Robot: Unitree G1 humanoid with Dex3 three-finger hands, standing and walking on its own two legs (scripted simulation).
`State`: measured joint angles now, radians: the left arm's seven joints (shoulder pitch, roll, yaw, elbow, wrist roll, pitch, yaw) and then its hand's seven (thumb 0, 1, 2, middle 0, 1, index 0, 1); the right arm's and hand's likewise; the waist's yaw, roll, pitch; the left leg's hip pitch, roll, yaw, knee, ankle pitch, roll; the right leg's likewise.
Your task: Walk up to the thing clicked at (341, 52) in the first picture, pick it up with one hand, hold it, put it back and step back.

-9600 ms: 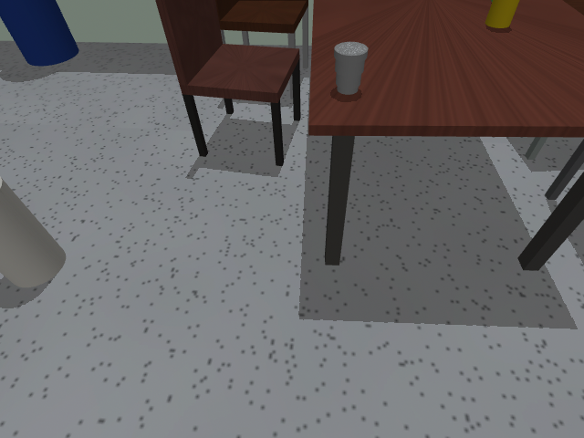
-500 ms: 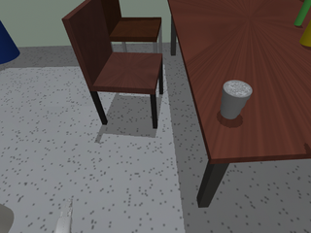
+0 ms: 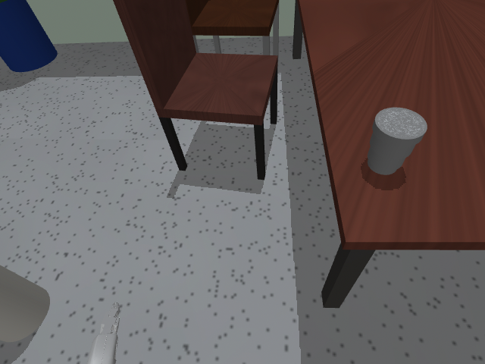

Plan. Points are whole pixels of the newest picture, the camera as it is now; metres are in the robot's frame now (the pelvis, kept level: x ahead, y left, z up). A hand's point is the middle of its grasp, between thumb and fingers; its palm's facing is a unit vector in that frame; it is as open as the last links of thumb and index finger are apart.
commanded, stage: go down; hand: right
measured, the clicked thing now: (390, 145) +0.52 -0.24 +0.04
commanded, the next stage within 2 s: approach in 1.52 s
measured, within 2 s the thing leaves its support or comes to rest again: neither
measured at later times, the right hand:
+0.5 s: hand out of the picture +0.39 -0.41 +0.16, palm faces +0.26 +0.96 +0.03, open 17.5 cm
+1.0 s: hand out of the picture +0.41 -0.42 +0.16, palm faces +0.28 +0.96 +0.03, open 17.6 cm
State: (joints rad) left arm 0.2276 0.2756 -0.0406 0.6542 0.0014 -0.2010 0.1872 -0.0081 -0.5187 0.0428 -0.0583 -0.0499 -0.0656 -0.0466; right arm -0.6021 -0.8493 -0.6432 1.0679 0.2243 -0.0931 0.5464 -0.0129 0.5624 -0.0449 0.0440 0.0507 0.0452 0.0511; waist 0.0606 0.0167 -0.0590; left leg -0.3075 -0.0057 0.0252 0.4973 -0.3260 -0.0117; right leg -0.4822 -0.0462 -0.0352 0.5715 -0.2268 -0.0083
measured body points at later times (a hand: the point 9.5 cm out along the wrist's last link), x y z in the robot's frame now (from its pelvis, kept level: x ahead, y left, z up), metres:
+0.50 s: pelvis +0.00 -0.01 +0.00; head +0.06 -0.04 +0.44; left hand +0.15 +0.26 -0.07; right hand +0.37 -0.46 +0.16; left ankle -0.05 +0.13 -0.73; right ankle +0.03 -0.11 -0.73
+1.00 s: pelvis +0.00 -0.02 -0.01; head +0.07 -0.05 +0.43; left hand +0.15 +0.25 -0.07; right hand +0.39 -0.47 +0.16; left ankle -0.05 +0.13 -0.73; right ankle +0.03 -0.11 -0.73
